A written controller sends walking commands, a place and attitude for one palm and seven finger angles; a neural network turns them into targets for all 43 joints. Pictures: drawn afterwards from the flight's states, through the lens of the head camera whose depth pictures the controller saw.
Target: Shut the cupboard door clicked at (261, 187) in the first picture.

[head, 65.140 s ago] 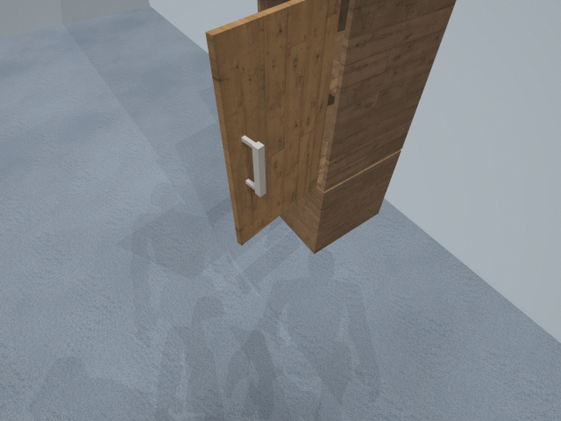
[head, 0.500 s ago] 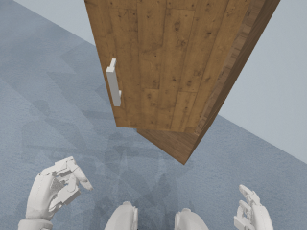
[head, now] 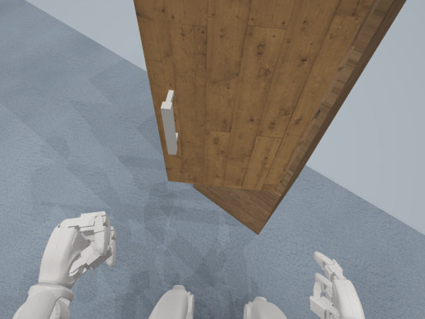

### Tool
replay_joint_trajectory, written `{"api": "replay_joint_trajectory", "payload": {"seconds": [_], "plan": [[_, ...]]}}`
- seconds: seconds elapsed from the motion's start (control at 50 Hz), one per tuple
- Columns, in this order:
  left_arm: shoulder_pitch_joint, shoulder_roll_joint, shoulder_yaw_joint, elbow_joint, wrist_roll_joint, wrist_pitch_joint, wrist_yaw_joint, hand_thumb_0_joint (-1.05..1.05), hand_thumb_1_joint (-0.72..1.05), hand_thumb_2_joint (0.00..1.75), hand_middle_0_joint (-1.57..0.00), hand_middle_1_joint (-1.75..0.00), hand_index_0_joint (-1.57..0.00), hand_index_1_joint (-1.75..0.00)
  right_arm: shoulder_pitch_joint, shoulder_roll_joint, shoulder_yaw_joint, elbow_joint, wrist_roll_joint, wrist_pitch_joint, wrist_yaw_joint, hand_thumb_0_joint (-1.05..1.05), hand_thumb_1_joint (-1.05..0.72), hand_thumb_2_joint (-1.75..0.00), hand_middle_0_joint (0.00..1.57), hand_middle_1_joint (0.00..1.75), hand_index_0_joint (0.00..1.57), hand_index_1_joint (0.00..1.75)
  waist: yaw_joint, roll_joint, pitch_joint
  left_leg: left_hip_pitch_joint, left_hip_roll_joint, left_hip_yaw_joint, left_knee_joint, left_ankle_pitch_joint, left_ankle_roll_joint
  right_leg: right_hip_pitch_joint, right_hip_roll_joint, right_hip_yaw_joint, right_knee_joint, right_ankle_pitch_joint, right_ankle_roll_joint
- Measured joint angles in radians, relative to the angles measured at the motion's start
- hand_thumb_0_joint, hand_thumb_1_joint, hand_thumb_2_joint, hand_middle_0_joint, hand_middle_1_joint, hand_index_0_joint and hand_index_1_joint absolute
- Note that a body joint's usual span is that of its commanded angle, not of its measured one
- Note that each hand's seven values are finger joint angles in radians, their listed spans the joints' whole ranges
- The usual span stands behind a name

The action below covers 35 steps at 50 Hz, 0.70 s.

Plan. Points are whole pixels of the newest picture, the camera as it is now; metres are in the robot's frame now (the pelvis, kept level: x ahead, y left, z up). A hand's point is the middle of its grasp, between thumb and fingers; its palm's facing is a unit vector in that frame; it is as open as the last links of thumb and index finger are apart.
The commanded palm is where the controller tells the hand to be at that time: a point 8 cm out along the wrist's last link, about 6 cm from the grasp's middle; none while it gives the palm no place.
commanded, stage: raise the hand and make a fist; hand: left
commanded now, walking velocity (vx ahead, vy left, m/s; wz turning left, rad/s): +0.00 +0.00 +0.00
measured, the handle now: (171, 124) +0.49 +0.13 +0.05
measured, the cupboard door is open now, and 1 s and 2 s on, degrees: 32 32 32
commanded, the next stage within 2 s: bring the fist close to the handle in 0.32 s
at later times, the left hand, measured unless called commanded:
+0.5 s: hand (118, 246) +0.23 +0.17 +0.05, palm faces -0.02 -1.00 -0.05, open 3.1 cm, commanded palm +0.22 +0.22 +0.05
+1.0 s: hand (161, 200) +0.31 +0.12 +0.05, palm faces -0.05 -1.00 -0.04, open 3.1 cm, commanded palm +0.30 +0.17 +0.05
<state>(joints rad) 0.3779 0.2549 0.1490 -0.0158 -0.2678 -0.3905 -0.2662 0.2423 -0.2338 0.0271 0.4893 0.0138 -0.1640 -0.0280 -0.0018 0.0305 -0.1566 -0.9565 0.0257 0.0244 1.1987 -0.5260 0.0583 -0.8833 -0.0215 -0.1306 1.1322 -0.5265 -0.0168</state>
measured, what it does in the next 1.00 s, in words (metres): stands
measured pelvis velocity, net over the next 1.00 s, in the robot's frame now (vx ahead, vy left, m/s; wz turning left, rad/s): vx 0.00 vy -0.02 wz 0.00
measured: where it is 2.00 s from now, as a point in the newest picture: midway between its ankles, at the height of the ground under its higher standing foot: outside the picture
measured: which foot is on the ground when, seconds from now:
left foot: down 0.00-1.00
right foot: down 0.00-1.00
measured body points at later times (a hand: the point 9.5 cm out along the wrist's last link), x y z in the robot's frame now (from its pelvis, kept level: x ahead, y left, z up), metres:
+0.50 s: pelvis +0.00 -0.01 +0.00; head +0.07 +0.00 +0.44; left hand +0.22 +0.23 +0.05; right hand +0.19 -0.24 -0.07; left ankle +0.03 +0.08 -0.65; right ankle +0.02 -0.12 -0.64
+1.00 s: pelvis +0.00 -0.02 +0.00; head +0.08 -0.02 +0.45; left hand +0.31 +0.17 +0.05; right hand +0.15 -0.27 -0.09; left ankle +0.03 +0.08 -0.64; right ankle +0.02 -0.12 -0.64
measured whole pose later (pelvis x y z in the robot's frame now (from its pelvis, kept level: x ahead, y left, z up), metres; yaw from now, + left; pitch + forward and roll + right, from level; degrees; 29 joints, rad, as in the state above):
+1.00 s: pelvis +0.00 -0.02 +0.00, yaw +0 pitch +17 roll -1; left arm 0.02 0.20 0.07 0.25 -0.18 -0.39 -0.13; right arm 0.26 -0.25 0.01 0.55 0.01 -0.11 0.00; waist -0.04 0.03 -0.16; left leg -0.94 0.03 0.04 1.15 -0.51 0.03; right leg -0.90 -0.02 -0.11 1.13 -0.53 -0.04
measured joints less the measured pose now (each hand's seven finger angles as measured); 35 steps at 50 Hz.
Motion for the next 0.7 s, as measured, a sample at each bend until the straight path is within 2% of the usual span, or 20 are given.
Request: {"api": "replay_joint_trajectory", "payload": {"seconds": [0.18,0.3,0.48,0.6,0.7], "plan": [[0.014,-0.003,0.001,-0.002,0.001,-0.008,0.016,0.02,0.9,0.9,-1.3,-1.5,-1.3,-1.5,0.019,-0.011,-0.018,0.009,0.001,0.002,0.003,0.01,-0.9,-0.9,0.2,0.3,0.2,0.3,-0.013,0.0,-0.001,0.006,0.001,0.009,-0.011,-0.001,-0.001,-0.001,0.002,0.01,-0.006,-0.001,0.0],[0.014,-0.006,0.001,0.003,0.0,-0.026,0.02,0.02,0.9,0.9,-1.3,-1.5,-1.3,-1.5,0.014,-0.011,-0.02,0.012,0.001,0.005,0.005,0.01,-0.9,-0.9,0.2,0.3,0.2,0.3,-0.013,0.001,-0.007,0.001,0.002,0.009,-0.007,-0.004,-0.004,-0.008,0.002,0.01,0.004,-0.006,-0.003],[0.013,-0.011,-0.009,0.009,0.002,-0.023,0.021,0.02,0.9,0.9,-1.3,-1.5,-1.3,-1.5,-0.001,-0.004,-0.012,0.005,0.003,0.006,0.003,0.01,-0.91,-0.9,0.2,0.3,0.2,0.3,-0.008,0.005,-0.01,0.001,0.003,0.002,-0.006,-0.003,-0.012,-0.009,0.004,0.005,0.009,-0.011,-0.011],[-0.076,-0.02,-0.038,0.049,0.022,-0.029,0.036,0.02,0.9,0.9,-1.3,-1.5,-1.3,-1.5,-0.011,-0.012,-0.004,0.013,-0.001,-0.005,0.001,0.01,-0.9,-0.9,0.2,0.3,0.2,0.3,-0.005,0.007,-0.011,-0.021,0.001,-0.006,0.01,-0.003,-0.017,-0.028,0.001,-0.004,0.028,-0.017,-0.017],[-0.178,-0.023,-0.047,0.103,0.039,0.009,0.053,0.02,0.9,0.9,-1.3,-1.5,-1.31,-1.5,-0.017,-0.011,-0.003,0.025,0.001,0.007,0.005,0.01,-0.9,-0.9,0.2,0.3,0.2,0.3,-0.013,0.004,-0.006,-0.024,0.003,-0.006,0.008,-0.001,-0.022,-0.034,0.004,-0.003,0.031,-0.017,-0.022]]}}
